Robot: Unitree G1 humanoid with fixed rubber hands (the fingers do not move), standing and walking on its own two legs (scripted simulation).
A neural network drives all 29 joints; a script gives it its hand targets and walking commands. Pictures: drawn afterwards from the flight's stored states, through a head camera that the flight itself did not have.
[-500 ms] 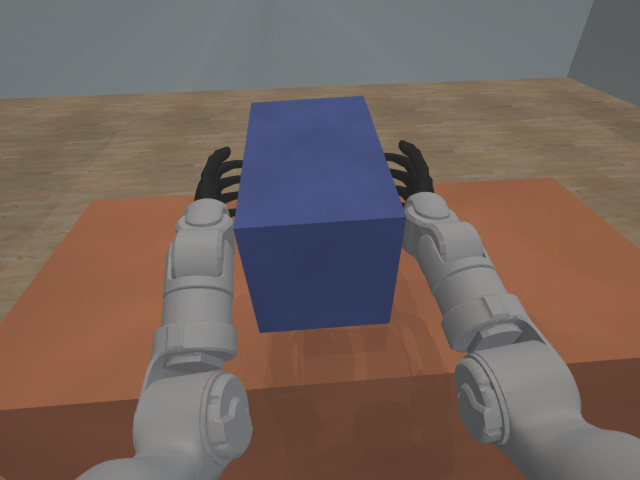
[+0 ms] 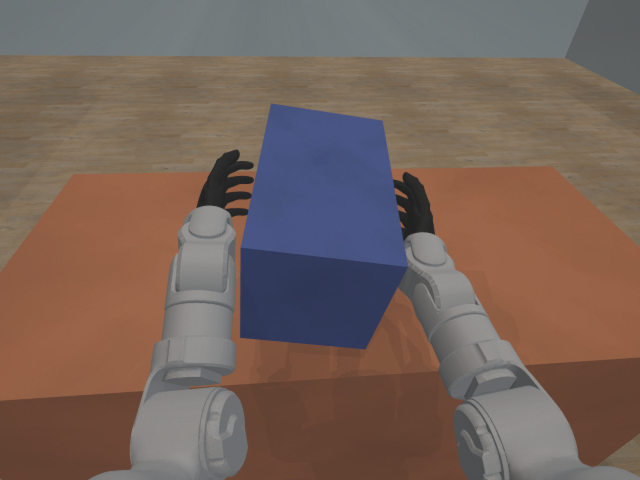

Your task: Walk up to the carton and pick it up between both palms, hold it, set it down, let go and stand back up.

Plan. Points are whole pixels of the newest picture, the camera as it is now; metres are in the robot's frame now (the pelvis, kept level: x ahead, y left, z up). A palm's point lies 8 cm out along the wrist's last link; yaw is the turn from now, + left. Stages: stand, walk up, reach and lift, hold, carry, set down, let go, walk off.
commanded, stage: set down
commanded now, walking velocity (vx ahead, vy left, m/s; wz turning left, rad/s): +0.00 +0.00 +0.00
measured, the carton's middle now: (316, 221) +0.41 -0.01 +0.16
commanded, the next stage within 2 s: none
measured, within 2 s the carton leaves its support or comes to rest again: neither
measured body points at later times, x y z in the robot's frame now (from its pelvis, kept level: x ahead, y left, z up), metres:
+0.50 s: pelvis +0.01 +0.00 +0.00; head -0.02 +0.03 +0.45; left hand +0.42 +0.12 +0.16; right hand +0.39 -0.14 +0.15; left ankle +0.01 +0.14 -0.74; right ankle +0.01 -0.15 -0.74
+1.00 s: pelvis +0.01 +0.00 +0.00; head +0.00 +0.04 +0.45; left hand +0.43 +0.12 +0.12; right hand +0.39 -0.14 +0.11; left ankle +0.01 +0.14 -0.74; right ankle +0.01 -0.15 -0.74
